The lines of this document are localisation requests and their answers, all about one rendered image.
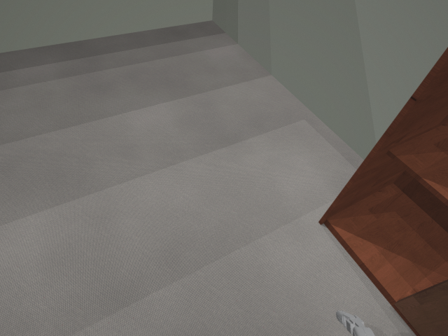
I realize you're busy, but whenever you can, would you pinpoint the wardrobe door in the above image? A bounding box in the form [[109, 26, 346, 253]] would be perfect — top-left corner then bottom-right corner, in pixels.
[[394, 280, 448, 336]]

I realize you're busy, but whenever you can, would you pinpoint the robot right hand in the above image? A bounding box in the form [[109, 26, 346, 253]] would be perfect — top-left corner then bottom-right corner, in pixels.
[[336, 311, 375, 336]]

